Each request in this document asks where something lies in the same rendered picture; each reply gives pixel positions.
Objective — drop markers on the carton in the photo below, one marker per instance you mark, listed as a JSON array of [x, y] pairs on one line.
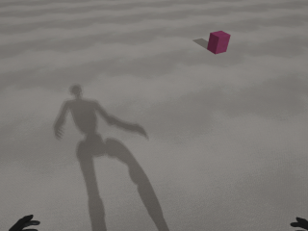
[[218, 42]]

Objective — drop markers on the robot left hand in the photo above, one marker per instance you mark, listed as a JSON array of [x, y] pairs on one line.
[[25, 222]]

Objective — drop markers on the robot right hand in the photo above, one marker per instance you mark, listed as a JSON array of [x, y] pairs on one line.
[[301, 222]]

